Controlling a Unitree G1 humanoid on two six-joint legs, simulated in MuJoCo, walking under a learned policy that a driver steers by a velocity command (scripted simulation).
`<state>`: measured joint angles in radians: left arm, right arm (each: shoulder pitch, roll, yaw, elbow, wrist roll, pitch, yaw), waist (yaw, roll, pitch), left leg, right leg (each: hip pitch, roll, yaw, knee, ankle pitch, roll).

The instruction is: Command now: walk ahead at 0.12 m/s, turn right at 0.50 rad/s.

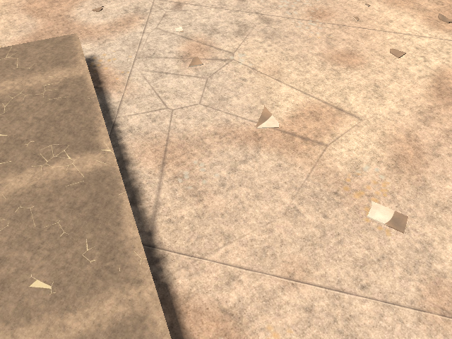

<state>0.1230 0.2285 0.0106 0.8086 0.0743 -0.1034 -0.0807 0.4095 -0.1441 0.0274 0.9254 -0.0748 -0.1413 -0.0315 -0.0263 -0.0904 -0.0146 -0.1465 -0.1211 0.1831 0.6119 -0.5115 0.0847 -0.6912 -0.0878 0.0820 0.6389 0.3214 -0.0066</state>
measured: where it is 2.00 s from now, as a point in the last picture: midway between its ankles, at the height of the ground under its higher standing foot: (340, 286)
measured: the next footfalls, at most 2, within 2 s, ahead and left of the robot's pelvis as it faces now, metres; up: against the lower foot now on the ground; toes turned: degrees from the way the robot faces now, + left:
right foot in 0.22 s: +0.28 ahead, -0.11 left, -0.14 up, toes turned -8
left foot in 0.58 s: +0.49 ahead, +0.15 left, +0.00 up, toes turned -18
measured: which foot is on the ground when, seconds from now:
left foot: down 0.00-0.22, up 0.24-0.56, down 0.58-0.96, up 0.98-1.00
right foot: up 0.00-0.20, down 0.22-0.62, up 0.64-0.96, down 0.98-1.00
